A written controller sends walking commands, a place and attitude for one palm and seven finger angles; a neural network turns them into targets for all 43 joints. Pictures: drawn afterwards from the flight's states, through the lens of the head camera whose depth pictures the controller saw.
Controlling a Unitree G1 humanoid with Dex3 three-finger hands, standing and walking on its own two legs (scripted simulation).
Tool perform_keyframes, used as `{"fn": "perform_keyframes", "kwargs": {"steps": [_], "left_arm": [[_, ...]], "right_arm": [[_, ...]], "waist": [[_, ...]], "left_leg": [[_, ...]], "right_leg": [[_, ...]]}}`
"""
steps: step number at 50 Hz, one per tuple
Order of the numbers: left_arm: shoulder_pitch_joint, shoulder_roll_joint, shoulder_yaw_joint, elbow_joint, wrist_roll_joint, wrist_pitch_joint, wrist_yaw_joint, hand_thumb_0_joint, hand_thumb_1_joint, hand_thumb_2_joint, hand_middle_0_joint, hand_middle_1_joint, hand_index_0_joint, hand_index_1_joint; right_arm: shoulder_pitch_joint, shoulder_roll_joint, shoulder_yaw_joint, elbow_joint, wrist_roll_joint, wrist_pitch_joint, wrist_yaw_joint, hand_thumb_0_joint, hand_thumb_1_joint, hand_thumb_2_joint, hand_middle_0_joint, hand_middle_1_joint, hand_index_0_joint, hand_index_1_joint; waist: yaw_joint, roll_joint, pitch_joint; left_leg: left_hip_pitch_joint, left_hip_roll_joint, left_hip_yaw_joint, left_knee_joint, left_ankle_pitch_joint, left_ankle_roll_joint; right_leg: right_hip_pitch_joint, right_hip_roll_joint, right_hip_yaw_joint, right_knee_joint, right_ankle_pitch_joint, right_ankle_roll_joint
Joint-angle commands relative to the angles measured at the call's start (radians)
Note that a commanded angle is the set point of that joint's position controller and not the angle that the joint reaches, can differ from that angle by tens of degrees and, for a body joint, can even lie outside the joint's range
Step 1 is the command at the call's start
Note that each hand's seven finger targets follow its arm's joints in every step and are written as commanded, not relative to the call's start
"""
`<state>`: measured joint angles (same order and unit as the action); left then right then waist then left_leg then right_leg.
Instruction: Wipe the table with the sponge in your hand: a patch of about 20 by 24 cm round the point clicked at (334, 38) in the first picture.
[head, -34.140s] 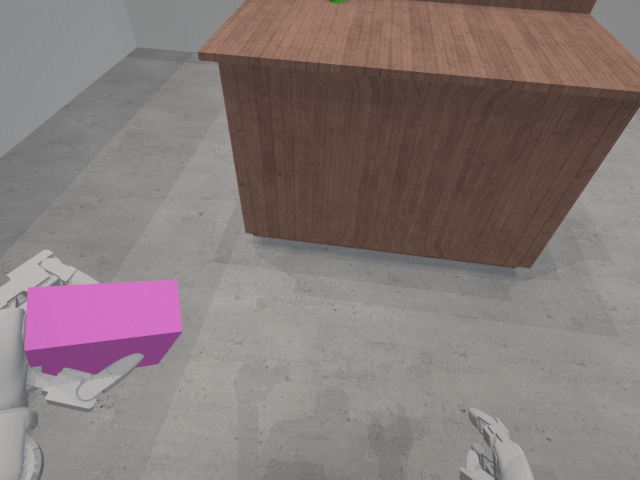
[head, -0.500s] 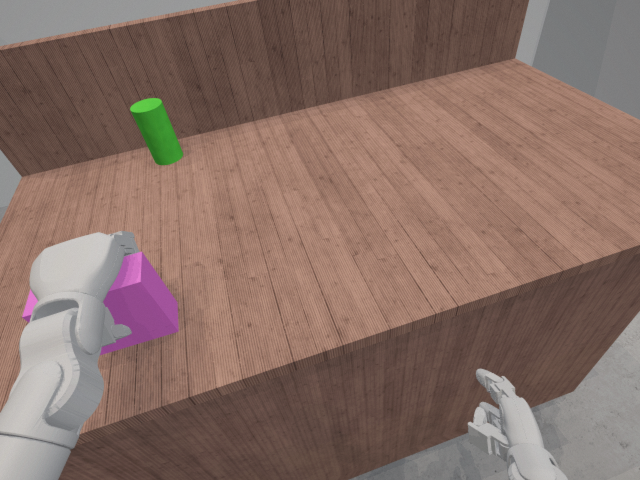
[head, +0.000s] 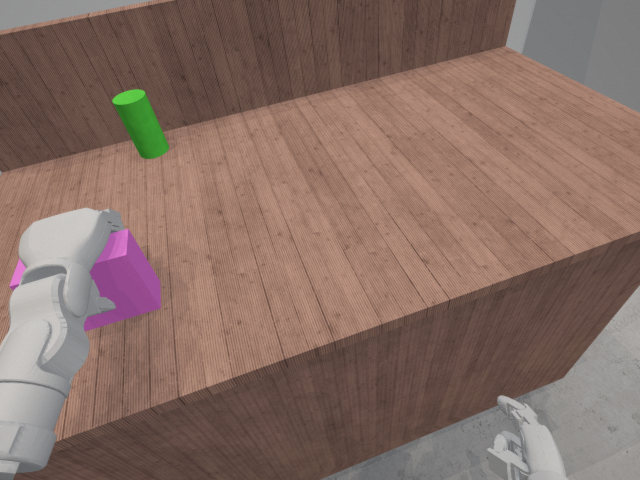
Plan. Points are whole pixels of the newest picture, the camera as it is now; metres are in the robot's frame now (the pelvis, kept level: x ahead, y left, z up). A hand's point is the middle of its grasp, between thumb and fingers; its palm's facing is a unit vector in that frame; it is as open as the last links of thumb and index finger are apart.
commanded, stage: wipe forward along the first lane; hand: left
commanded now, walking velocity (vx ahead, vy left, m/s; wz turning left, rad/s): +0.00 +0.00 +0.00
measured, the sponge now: (101, 293) +0.30 +0.33 +0.09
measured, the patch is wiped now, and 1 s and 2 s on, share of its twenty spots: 0.15 0.30 0.35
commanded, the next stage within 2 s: slide across to the middle lane in 0.80 s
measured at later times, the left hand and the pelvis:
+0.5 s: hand (97, 241) +0.35 +0.35 +0.13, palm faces -0.08 +0.00 -1.00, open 9.4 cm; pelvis +0.00 +0.01 +0.00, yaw +0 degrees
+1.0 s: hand (100, 216) +0.40 +0.38 +0.13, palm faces -0.11 +0.01 -0.99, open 9.4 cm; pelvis +0.01 +0.02 +0.00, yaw -1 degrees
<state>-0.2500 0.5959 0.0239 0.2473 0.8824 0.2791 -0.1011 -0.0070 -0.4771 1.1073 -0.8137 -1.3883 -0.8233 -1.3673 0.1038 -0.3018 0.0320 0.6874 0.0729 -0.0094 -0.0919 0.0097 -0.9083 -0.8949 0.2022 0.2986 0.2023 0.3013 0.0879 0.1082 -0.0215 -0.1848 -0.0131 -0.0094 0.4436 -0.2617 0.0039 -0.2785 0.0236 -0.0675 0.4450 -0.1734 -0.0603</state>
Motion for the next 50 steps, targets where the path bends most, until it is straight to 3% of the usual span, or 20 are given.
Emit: {"fn": "perform_keyframes", "kwargs": {"steps": [1, 3, 7, 8, 11, 13, 15, 17, 18, 20, 23, 29, 31, 34, 37, 39, 42, 44, 48, 50], "left_arm": [[-0.176, 0.235, 0.099, 0.011, 0.017, -0.024, 0.039, 0.0, 0.1, 1.3, -1.2, -1.6, -1.2, -1.6], [-0.236, 0.264, 0.106, 0.011, 0.018, -0.036, 0.044, 0.0, 0.1, 1.3, -1.2, -1.6, -1.2, -1.6], [-0.294, 0.238, 0.061, 0.122, 0.034, -0.039, 0.043, 0.0, 0.1, 1.3, -1.2, -1.6, -1.2, -1.6], [-0.349, 0.273, 0.075, 0.125, 0.042, -0.044, 0.045, 0.0, 0.1, 1.3, -1.2, -1.6, -1.2, -1.6], [-0.351, 0.227, 0.033, 0.215, 0.052, -0.05, 0.038, 0.0, 0.1, 1.3, -1.2, -1.6, -1.2, -1.6], [-0.399, 0.272, 0.055, 0.208, 0.062, -0.071, 0.036, 0.0, 0.1, 1.3, -1.2, -1.6, -1.2, -1.6], [-0.41, 0.222, 0.015, 0.241, 0.067, -0.079, 0.036, 0.0, 0.1, 1.3, -1.2, -1.6, -1.2, -1.6], [-0.419, 0.249, 0.036, 0.262, 0.061, -0.093, 0.039, 0.0, 0.1, 1.3, -1.2, -1.6, -1.2, -1.6], [-0.455, 0.296, 0.073, 0.258, 0.063, -0.108, 0.045, 0.0, 0.1, 1.3, -1.2, -1.6, -1.2, -1.6], [-0.467, 0.24, 0.025, 0.294, 0.06, -0.113, 0.048, 0.0, 0.1, 1.3, -1.2, -1.6, -1.2, -1.6], [-0.536, 0.295, 0.053, 0.332, 0.067, -0.131, 0.057, 0.0, 0.1, 1.3, -1.2, -1.6, -1.2, -1.6], [-0.563, 0.282, 0.029, 0.391, 0.085, -0.147, 0.064, 0.0, 0.1, 1.3, -1.2, -1.6, -1.2, -1.6], [-0.565, 0.294, 0.044, 0.427, 0.084, -0.151, 0.068, 0.0, 0.1, 1.3, -1.2, -1.6, -1.2, -1.6], [-0.616, 0.326, 0.052, 0.443, 0.086, -0.165, 0.067, 0.0, 0.1, 1.3, -1.2, -1.6, -1.2, -1.6], [-0.646, 0.311, 0.029, 0.489, 0.102, -0.174, 0.064, 0.0, 0.1, 1.3, -1.2, -1.6, -1.2, -1.6], [-0.624, 0.353, 0.067, 0.5, 0.106, -0.186, 0.068, 0.0, 0.1, 1.3, -1.2, -1.6, -1.2, -1.6], [-0.648, 0.341, 0.048, 0.51, 0.106, -0.197, 0.065, 0.0, 0.1, 1.3, -1.2, -1.6, -1.2, -1.6], [-0.671, 0.391, 0.084, 0.534, 0.113, -0.204, 0.068, 0.0, 0.1, 1.3, -1.2, -1.6, -1.2, -1.6], [-0.657, 0.328, 0.055, 0.409, 0.097, -0.225, 0.074, 0.0, 0.1, 1.3, -1.2, -1.6, -1.2, -1.6], [-0.653, 0.261, 0.012, 0.394, 0.075, -0.209, 0.083, 0.0, 0.1, 1.3, -1.2, -1.6, -1.2, -1.6]], "right_arm": [[-0.12, -0.111, -0.045, -0.143, 0.001, -0.042, -0.002, 0.0, -0.9, -0.9, 0.2, 0.3, 0.2, 0.3], [-0.134, -0.11, -0.037, -0.155, 0.011, -0.046, -0.002, 0.0, -0.9, -0.9, 0.2, 0.3, 0.2, 0.3], [-0.098, -0.119, -0.046, -0.127, 0.007, -0.032, -0.009, 0.0, -0.9, -0.9, 0.2, 0.3, 0.2, 0.3], [-0.101, -0.118, -0.039, -0.136, 0.016, -0.039, -0.009, 0.0, -0.9, -0.9, 0.2, 0.3, 0.2, 0.3], [-0.062, -0.124, -0.048, -0.119, 0.009, -0.03, -0.008, 0.0, -0.9, -0.9, 0.2, 0.3, 0.2, 0.3], [-0.063, -0.124, -0.041, -0.132, 0.016, -0.032, -0.006, 0.0, -0.9, -0.9, 0.2, 0.3, 0.2, 0.3], [-0.035, -0.122, -0.049, -0.124, 0.012, -0.027, -0.005, 0.0, -0.9, -0.9, 0.2, 0.3, 0.2, 0.3], [-0.029, -0.128, -0.052, -0.121, 0.01, -0.019, -0.004, 0.0, -0.9, -0.9, 0.2, 0.3, 0.2, 0.3], [-0.03, -0.128, -0.048, -0.124, 0.016, -0.026, -0.005, 0.0, -0.9, -0.9, 0.2, 0.3, 0.2, 0.3], [-0.007, -0.126, -0.053, -0.117, 0.014, -0.022, -0.007, 0.0, -0.9, -0.9, 0.2, 0.3, 0.2, 0.3], [0.002, -0.131, -0.05, -0.111, 0.019, -0.021, -0.006, 0.0, -0.9, -0.9, 0.2, 0.3, 0.2, 0.3], [0.04, -0.134, -0.058, -0.098, 0.014, -0.008, -0.003, 0.0, -0.9, -0.9, 0.2, 0.3, 0.2, 0.3], [0.051, -0.138, -0.062, -0.086, 0.013, -0.003, -0.002, 0.0, -0.9, -0.9, 0.2, 0.3, 0.2, 0.3], [0.063, -0.141, -0.06, -0.085, 0.014, 0.0, -0.004, 0.0, -0.9, -0.9, 0.2, 0.3, 0.2, 0.3], [0.076, -0.142, -0.062, -0.075, 0.015, 0.005, -0.001, 0.0, -0.9, -0.9, 0.2, 0.3, 0.2, 0.3], [0.091, -0.145, -0.065, -0.077, 0.012, 0.006, 0.0, 0.0, -0.9, -0.9, 0.2, 0.3, 0.2, 0.3], [0.093, -0.147, -0.065, -0.076, 0.014, 0.017, 0.003, 0.0, -0.9, -0.9, 0.2, 0.3, 0.2, 0.3], [0.112, -0.153, -0.067, -0.067, 0.012, 0.017, 0.002, 0.0, -0.9, -0.9, 0.2, 0.3, 0.2, 0.3], [0.084, -0.137, -0.07, -0.099, 0.017, 0.016, 0.011, 0.0, -0.9, -0.9, 0.2, 0.3, 0.2, 0.3], [0.083, -0.133, -0.073, -0.091, 0.018, 0.018, 0.012, 0.0, -0.9, -0.9, 0.2, 0.3, 0.2, 0.3]], "waist": [[-0.006, -0.176, -0.135], [-0.011, -0.159, -0.129], [-0.03, -0.168, -0.106], [-0.035, -0.16, -0.111], [-0.041, -0.176, -0.122], [-0.039, -0.159, -0.163], [-0.05, -0.156, -0.161], [-0.045, -0.169, -0.159], [-0.047, -0.166, -0.179], [-0.059, -0.179, -0.16], [-0.061, -0.171, -0.159], [-0.065, -0.144, -0.209], [-0.069, -0.178, -0.194], [-0.072, -0.169, -0.225], [-0.08, -0.154, -0.189], [-0.066, -0.148, -0.25], [-0.076, -0.147, -0.226], [-0.077, -0.161, -0.258], [-0.059, -0.099, -0.326], [-0.072, -0.108, -0.287]], "left_leg": [[-0.11, -0.024, -0.011, -0.045, 0.092, 0.039], [-0.117, -0.022, -0.011, -0.043, 0.057, 0.041], [-0.144, -0.028, -0.004, -0.046, 0.013, 0.039], [-0.144, -0.025, -0.007, -0.047, 0.0, 0.044], [-0.161, -0.025, -0.007, -0.043, 0.003, 0.042], [-0.162, -0.023, -0.011, -0.044, 0.006, 0.046], [-0.164, -0.025, -0.011, -0.038, 0.017, 0.044], [-0.175, -0.025, -0.012, -0.04, 0.011, 0.045], [-0.171, -0.019, -0.014, -0.038, 0.015, 0.049], [-0.179, -0.023, -0.011, -0.037, 0.015, 0.048], [-0.193, -0.02, -0.016, -0.046, -0.004, 0.05], [-0.188, -0.024, -0.013, -0.038, 0.039, 0.05], [-0.193, -0.021, -0.009, -0.035, 0.041, 0.05], [-0.197, -0.022, -0.009, -0.037, 0.054, 0.053], [-0.195, -0.021, -0.009, -0.046, 0.048, 0.051], [-0.19, -0.021, -0.008, -0.036, 0.086, 0.053], [-0.198, -0.022, -0.005, -0.038, 0.094, 0.051], [-0.194, -0.019, -0.006, -0.036, 0.119, 0.055], [-0.132, -0.014, -0.013, -0.036, 0.197, 0.053], [-0.111, -0.008, -0.018, -0.041, 0.199, 0.051]], "right_leg": [[0.166, -0.044, 0.109, -0.086, 0.005, 0.01], [0.145, -0.048, 0.139, -0.094, -0.05, 0.004], [0.113, -0.046, 0.115, -0.105, -0.105, 0.016], [0.1, -0.044, 0.135, -0.109, -0.135, 0.009], [0.1, -0.045, 0.112, -0.101, -0.111, 0.014], [0.108, -0.044, 0.124, -0.092, -0.107, 0.007], [0.098, -0.045, 0.104, -0.087, -0.087, 0.01], [0.104, -0.043, 0.103, -0.087, -0.082, 0.012], [0.102, -0.042, 0.117, -0.085, -0.084, 0.007], [0.089, -0.045, 0.101, -0.087, -0.077, 0.013], [0.074, -0.042, 0.111, -0.09, -0.101, 0.008], [0.096, -0.042, 0.098, -0.079, -0.039, 0.005], [0.089, -0.041, 0.1, -0.081, -0.025, 0.01], [0.111, -0.045, 0.104, -0.079, -0.007, 0.009], [0.066, -0.037, 0.089, -0.083, -0.019, 0.009], [0.115, -0.042, 0.1, -0.072, 0.027, 0.002], [0.097, -0.039, 0.094, -0.073, 0.049, 0.007], [0.114, -0.038, 0.097, -0.069, 0.074, 0.003], [0.13, -0.039, 0.094, -0.056, 0.141, -0.009], [0.103, -0.038, 0.079, -0.068, 0.125, -0.005]]}}
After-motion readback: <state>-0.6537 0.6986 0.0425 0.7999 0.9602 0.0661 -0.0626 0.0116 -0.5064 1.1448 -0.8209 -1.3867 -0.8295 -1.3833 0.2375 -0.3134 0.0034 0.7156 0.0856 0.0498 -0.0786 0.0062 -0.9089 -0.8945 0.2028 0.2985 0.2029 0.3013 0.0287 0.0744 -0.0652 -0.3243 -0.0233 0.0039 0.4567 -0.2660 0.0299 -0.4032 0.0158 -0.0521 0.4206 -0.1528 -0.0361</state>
